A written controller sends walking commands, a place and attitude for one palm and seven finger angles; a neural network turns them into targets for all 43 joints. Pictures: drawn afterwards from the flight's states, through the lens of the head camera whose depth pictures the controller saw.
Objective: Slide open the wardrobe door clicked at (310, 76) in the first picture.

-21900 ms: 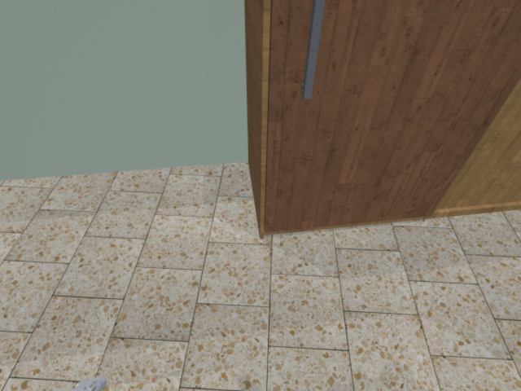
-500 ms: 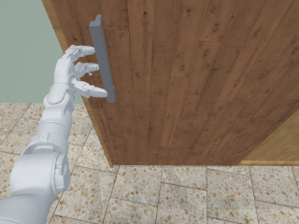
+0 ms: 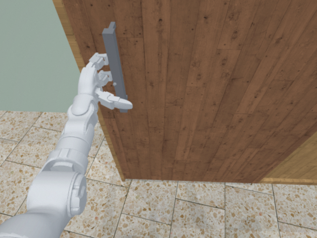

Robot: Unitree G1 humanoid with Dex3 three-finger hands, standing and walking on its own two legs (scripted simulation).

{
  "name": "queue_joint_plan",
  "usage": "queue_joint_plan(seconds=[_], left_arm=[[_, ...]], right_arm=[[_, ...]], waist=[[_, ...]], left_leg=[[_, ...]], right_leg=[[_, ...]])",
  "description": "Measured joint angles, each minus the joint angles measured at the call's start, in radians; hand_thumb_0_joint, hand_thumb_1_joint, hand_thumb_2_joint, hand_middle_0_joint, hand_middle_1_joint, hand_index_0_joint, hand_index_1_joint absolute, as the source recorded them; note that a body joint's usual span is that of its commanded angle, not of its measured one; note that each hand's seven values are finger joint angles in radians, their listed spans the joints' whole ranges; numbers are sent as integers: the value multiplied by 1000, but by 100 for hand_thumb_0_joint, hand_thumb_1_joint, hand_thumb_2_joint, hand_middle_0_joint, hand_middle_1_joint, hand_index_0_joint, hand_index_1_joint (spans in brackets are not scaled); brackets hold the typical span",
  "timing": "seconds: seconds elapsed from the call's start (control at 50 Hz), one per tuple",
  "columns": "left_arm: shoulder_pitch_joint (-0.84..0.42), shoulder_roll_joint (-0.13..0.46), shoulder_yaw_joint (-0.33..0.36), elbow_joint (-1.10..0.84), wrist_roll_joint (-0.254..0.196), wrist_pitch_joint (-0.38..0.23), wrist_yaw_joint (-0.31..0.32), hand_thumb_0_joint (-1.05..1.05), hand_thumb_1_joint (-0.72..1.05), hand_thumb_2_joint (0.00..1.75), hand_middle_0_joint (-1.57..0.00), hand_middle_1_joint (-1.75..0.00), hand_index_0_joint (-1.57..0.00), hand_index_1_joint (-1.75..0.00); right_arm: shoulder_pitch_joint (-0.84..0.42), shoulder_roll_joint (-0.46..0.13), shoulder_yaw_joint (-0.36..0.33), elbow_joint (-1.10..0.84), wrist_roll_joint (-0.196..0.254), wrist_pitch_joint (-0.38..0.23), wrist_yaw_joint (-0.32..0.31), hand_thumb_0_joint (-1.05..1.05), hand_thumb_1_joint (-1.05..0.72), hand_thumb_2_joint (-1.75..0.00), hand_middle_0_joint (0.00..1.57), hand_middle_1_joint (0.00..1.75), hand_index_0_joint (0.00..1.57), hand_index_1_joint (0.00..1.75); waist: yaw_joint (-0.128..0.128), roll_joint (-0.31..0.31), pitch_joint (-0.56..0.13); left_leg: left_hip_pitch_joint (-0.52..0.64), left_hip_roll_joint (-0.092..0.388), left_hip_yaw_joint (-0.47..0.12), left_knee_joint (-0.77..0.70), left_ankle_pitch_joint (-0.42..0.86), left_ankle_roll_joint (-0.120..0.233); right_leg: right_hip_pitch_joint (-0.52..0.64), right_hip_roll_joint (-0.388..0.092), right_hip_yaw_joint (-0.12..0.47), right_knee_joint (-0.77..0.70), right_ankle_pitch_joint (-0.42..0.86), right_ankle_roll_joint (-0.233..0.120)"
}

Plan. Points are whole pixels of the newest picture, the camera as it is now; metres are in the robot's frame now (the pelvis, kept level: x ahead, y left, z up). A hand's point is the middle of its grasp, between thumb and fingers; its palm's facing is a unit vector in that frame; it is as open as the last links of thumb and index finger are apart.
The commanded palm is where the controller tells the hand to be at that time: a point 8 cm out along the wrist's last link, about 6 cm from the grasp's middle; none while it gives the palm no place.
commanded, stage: slide the fingers in behind the handle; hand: left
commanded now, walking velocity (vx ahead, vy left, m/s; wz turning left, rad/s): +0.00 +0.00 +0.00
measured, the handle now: (119, 73) +0.51 +0.10 +0.14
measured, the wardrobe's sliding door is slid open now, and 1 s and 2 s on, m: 0.00 0.00 0.00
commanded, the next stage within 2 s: grip the handle and tug to test in 1.04 s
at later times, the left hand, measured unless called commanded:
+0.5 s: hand (122, 83) +0.46 +0.09 +0.15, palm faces -0.06 -1.00 +0.00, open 13.9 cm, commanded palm +0.44 +0.14 +0.15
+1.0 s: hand (123, 83) +0.46 +0.08 +0.15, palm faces -0.07 -1.00 +0.01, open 13.9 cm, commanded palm +0.43 +0.14 +0.15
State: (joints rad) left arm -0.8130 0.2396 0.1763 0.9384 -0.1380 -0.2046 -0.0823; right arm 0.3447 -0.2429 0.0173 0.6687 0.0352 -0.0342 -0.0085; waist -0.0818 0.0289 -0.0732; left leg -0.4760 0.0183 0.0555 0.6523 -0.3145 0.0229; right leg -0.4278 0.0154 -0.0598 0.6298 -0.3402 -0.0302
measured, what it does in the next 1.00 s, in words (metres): stands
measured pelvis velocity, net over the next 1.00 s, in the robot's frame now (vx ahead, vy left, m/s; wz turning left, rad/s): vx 0.00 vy -0.01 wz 0.00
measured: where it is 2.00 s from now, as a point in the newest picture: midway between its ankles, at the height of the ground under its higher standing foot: outside the picture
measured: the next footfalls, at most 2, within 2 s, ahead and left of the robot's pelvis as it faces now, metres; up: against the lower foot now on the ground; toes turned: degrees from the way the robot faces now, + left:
none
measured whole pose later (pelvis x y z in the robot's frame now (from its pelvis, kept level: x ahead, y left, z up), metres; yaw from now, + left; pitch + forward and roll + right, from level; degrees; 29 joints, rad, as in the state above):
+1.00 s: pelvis +0.00 -0.01 +0.00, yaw +0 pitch +7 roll +0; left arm -0.80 0.21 0.16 0.94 -0.14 -0.21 -0.06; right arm 0.35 -0.25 0.01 0.68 0.04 -0.01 -0.01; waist -0.09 0.03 -0.07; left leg -0.44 0.02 0.05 0.62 -0.30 0.01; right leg -0.40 0.03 -0.06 0.60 -0.33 -0.04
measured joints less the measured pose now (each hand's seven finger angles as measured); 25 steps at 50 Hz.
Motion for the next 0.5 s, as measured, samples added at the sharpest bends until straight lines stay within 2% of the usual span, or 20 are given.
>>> queue_joint_plan(seconds=[0.14,0.38,0.5], left_arm=[[-28,-6,-15,27,0,25,4,-1,-50,30,-30,-120,-31,-120],[-36,16,16,55,3,-4,-2,-1,-50,30,-32,-122,-32,-121],[-29,12,5,50,-14,-6,-13,-1,-50,30,-31,-121,-31,-120]], right_arm=[[-4,-4,0,7,2,11,-8,0,-91,-90,20,30,21,30],[9,-14,-4,13,2,18,-13,0,-91,-90,20,30,20,30],[15,-21,-10,16,6,18,-14,0,-91,-90,20,30,20,30]], waist=[[-7,1,11],[-14,-4,18],[-14,3,15]], left_leg=[[5,4,-13,-4,5,-8],[8,13,-15,-22,20,-21],[12,15,-17,-27,22,-22]], right_leg=[[9,5,-12,-5,1,-9],[6,15,-14,-13,10,-23],[11,18,-15,-21,14,-25]])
